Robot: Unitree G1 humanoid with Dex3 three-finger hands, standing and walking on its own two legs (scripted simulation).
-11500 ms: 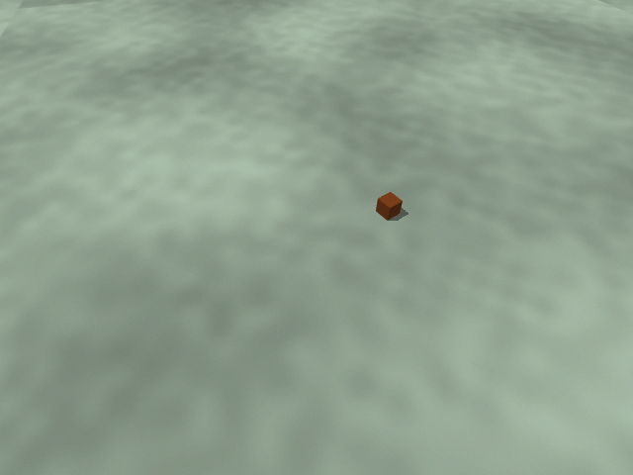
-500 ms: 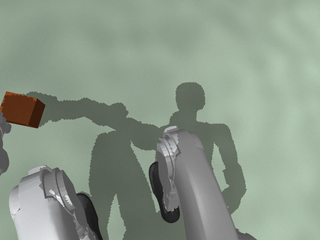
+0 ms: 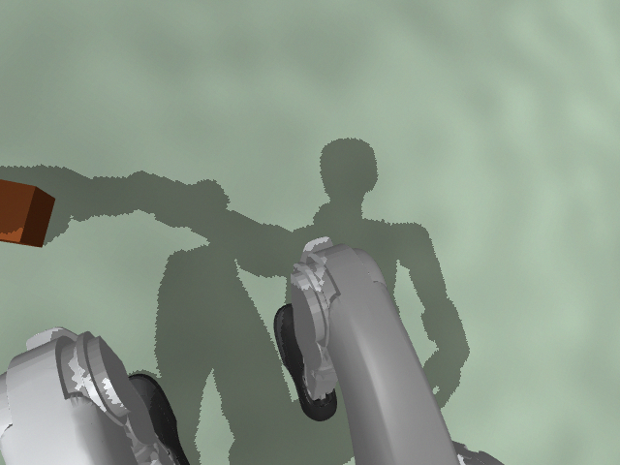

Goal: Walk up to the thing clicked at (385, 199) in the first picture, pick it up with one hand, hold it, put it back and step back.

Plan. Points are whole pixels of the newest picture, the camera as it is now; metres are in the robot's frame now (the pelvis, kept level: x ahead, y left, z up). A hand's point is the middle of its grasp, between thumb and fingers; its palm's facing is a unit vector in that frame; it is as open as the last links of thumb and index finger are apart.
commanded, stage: rise first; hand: left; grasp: from above
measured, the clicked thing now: (7, 213) +0.49 +0.26 -0.29
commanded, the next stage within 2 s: approach in 1.30 s
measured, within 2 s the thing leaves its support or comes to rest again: neither
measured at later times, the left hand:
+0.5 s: hand out of the picture +0.46 +0.30 -0.17, palm faces -0.11 -0.42 -0.90, open 14.0 cm
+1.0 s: hand out of the picture +0.46 +0.30 -0.18, palm faces -0.12 -0.41 -0.90, open 13.9 cm
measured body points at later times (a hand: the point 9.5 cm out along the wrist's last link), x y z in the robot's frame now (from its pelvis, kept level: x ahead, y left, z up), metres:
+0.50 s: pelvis +0.00 +0.00 +0.00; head +0.27 +0.05 +0.36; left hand +0.47 +0.32 -0.12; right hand -0.02 -0.26 -0.09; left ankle +0.07 +0.14 -0.29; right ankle +0.11 -0.12 -0.29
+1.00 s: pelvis +0.00 +0.00 +0.00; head +0.27 +0.05 +0.35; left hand +0.47 +0.32 -0.13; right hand -0.03 -0.25 -0.08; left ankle +0.07 +0.14 -0.29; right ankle +0.11 -0.12 -0.29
